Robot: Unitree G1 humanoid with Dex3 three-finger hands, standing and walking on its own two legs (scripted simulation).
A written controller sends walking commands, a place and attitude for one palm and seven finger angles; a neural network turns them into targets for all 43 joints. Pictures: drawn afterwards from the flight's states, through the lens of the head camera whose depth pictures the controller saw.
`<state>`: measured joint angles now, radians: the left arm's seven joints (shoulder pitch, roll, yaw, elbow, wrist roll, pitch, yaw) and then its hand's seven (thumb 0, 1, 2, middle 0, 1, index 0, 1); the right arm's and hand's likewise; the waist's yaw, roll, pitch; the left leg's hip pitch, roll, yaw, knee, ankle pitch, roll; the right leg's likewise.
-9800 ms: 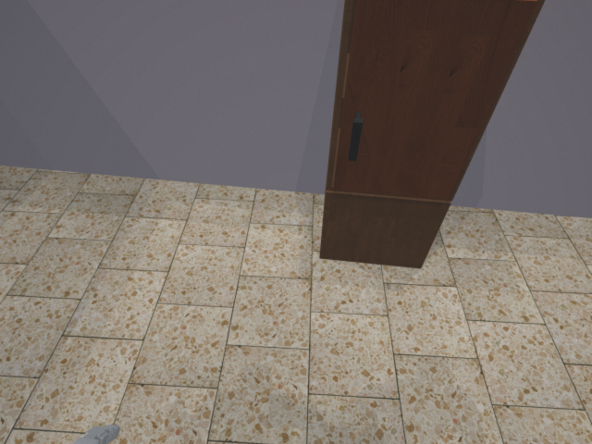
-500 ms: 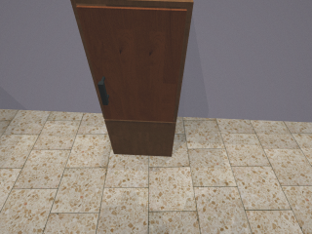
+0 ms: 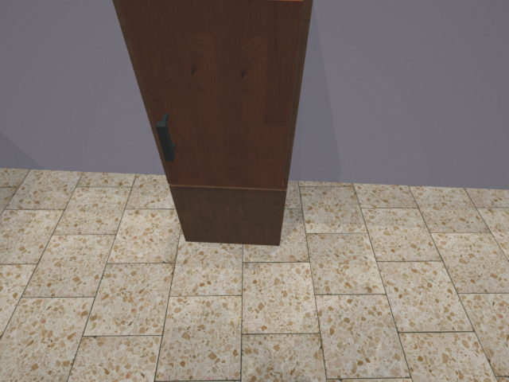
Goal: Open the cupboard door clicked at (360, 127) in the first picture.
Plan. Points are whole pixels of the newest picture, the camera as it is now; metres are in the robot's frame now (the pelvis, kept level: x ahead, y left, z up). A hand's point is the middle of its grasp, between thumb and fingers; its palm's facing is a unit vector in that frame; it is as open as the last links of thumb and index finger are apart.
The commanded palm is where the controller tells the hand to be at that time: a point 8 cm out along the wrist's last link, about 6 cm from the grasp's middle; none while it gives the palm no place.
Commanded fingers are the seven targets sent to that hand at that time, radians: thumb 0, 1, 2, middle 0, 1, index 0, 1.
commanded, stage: look again from close up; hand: left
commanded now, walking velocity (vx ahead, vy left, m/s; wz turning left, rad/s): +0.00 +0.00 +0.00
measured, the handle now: (167, 137) +0.75 +0.30 -0.10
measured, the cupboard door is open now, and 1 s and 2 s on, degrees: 0 0 0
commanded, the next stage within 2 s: shuffle to correct the standing spot in 0.34 s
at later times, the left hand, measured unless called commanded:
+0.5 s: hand out of the picture -0.03 +0.18 -0.16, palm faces +0.00 -0.97 -0.22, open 7.4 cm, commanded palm none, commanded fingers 0.00 0.90 0.90 -0.20 -0.30 -0.20 -0.30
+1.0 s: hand out of the picture +0.09 +0.22 -0.16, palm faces -0.02 -0.98 -0.18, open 7.3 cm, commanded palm none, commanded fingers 0.00 0.90 0.90 -0.20 -0.30 -0.20 -0.30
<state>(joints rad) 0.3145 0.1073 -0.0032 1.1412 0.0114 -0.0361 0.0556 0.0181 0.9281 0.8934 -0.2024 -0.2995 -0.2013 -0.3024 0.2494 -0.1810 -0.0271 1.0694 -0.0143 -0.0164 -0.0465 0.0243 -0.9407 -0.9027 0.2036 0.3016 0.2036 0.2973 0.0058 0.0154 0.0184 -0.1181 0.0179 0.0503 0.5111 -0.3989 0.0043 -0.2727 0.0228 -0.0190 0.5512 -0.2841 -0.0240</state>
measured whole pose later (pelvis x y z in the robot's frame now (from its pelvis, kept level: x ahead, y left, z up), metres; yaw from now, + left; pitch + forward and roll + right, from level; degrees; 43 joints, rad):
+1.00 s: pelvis +0.03 +0.04 +0.01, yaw -3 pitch +0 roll +0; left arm 0.23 0.17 0.06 1.04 0.03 -0.01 -0.01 0.02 0.93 0.89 -0.20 -0.30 -0.20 -0.30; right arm 0.48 -0.09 0.03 1.09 -0.03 -0.10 -0.03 0.00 -0.91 -0.90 0.20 0.30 0.20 0.30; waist -0.03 0.00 0.02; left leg -0.01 -0.04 0.11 0.32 -0.31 0.07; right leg -0.66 -0.07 -0.08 1.16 -0.27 -0.04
